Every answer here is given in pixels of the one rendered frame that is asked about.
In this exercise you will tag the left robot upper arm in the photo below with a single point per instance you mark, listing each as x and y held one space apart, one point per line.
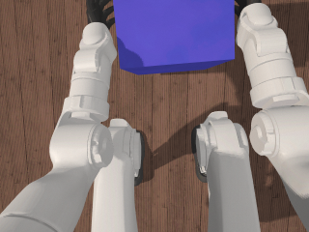
54 202

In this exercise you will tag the right robot foot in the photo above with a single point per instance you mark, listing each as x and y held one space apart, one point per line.
201 176

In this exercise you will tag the robot left hand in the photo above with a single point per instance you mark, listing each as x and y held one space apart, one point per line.
96 13

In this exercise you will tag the right robot forearm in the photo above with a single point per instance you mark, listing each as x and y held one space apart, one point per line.
268 60

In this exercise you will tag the robot right hand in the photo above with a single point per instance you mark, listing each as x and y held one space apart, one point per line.
243 4

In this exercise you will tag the carton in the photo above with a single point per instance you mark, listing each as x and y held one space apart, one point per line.
170 36

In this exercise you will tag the left robot forearm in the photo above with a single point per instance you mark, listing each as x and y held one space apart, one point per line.
90 79

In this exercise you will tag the robot left shin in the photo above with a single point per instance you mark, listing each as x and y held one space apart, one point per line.
118 122

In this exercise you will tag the right robot upper arm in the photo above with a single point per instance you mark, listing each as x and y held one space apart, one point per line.
282 135

